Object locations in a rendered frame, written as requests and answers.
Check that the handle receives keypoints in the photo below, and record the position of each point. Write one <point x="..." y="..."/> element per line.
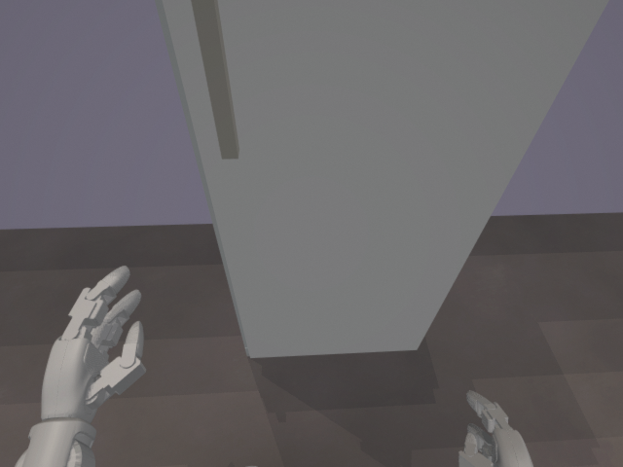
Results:
<point x="208" y="23"/>

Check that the left robot hand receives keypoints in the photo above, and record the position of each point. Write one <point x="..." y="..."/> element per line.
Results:
<point x="80" y="354"/>

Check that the fridge door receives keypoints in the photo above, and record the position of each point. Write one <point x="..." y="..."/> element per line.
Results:
<point x="376" y="138"/>

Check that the right robot hand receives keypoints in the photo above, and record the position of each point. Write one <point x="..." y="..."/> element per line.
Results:
<point x="505" y="448"/>

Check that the robot left forearm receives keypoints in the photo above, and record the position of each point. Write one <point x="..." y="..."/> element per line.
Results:
<point x="60" y="442"/>

